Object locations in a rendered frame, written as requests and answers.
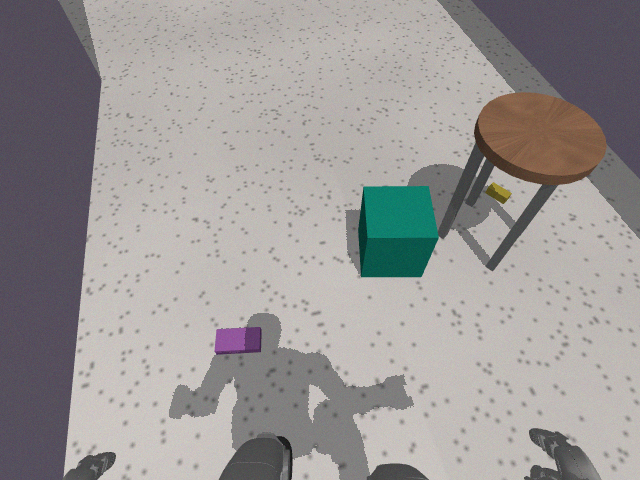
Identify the left robot foot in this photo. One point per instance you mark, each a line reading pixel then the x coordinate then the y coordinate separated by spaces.
pixel 287 446

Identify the left robot hand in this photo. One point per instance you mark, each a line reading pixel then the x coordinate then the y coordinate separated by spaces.
pixel 91 467

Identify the right robot hand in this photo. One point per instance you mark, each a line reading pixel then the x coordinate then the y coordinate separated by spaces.
pixel 571 461

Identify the stool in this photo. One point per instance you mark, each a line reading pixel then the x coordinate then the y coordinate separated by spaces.
pixel 534 137

